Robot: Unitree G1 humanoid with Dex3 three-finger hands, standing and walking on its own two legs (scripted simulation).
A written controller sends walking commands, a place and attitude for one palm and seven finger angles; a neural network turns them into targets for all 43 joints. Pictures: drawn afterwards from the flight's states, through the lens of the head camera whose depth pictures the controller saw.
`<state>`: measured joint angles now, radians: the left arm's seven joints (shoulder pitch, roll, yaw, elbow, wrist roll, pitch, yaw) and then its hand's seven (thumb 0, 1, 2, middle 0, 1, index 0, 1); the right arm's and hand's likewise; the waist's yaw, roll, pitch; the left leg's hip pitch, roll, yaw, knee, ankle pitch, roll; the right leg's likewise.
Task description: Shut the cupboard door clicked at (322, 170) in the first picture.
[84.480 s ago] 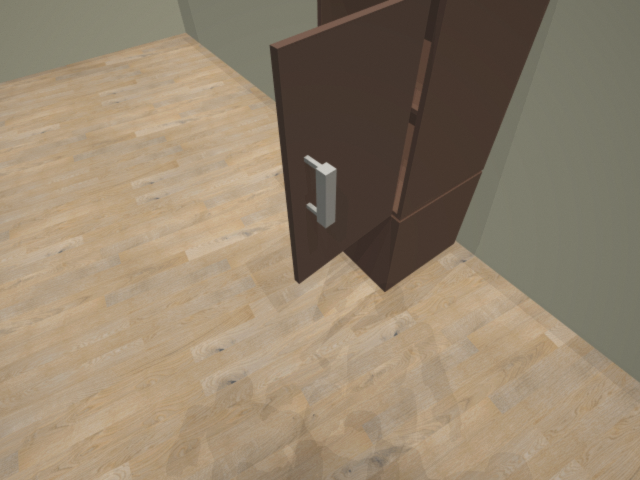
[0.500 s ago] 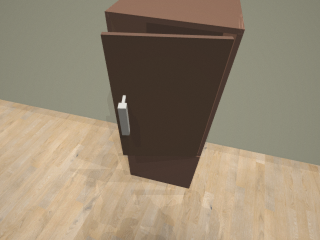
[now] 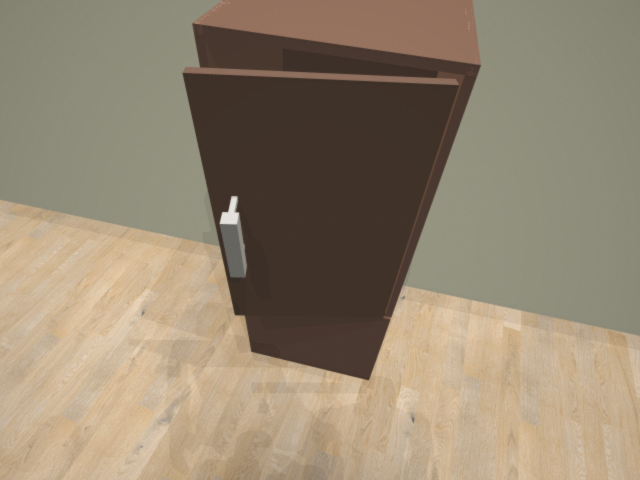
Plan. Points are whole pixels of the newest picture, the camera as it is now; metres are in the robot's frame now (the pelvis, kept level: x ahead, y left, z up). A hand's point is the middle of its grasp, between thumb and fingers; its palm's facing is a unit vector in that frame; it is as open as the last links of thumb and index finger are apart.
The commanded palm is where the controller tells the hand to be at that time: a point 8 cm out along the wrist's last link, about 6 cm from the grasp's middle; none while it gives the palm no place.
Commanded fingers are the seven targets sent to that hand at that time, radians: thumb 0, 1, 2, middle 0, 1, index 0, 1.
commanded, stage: look again from close up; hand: left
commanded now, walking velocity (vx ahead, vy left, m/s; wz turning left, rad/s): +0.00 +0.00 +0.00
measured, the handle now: (236, 237) +0.50 +0.18 -0.03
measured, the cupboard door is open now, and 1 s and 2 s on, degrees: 14 14 14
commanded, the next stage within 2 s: shuffle to correct the standing spot in 0.16 s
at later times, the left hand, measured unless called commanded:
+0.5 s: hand out of the picture +0.00 +0.15 -0.18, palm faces +0.05 -0.99 -0.16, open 7.3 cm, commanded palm none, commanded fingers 0.00 0.90 0.90 -0.20 -0.30 -0.20 -0.30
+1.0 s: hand out of the picture +0.02 +0.16 -0.18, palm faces +0.05 -0.97 -0.22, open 7.3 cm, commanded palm none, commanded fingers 0.00 0.90 0.90 -0.20 -0.30 -0.20 -0.30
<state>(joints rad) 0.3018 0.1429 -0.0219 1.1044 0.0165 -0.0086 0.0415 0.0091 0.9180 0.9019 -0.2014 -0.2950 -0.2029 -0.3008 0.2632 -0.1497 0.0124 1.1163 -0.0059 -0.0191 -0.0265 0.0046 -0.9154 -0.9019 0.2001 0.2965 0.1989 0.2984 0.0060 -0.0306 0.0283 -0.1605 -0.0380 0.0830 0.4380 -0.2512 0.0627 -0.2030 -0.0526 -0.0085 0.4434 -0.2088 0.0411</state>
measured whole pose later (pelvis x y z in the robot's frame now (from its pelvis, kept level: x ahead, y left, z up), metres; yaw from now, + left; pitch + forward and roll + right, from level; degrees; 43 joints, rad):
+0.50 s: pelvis +0.03 -0.02 +0.00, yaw +1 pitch -1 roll +0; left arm 0.34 0.15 0.00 1.09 0.03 0.00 0.03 0.00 0.91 0.90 -0.20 -0.29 -0.20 -0.30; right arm 0.33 -0.12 0.00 1.14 -0.02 -0.01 -0.02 0.00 -0.90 -0.90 0.20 0.30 0.20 0.30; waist 0.00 -0.04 0.01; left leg -0.15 -0.03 0.05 0.48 -0.31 0.05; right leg -0.20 -0.05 -0.04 0.51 -0.29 0.01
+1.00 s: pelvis +0.01 -0.02 -0.01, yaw +1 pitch -1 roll +0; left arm 0.29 0.17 0.00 1.04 0.02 -0.01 0.05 0.01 0.91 0.90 -0.20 -0.30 -0.20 -0.30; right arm 0.23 -0.18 -0.01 0.99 -0.01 0.00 -0.02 0.00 -0.92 -0.90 0.20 0.30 0.20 0.30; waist 0.00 0.01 0.04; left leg -0.22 0.00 0.05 0.57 -0.33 0.03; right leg -0.24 -0.02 -0.05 0.55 -0.29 0.00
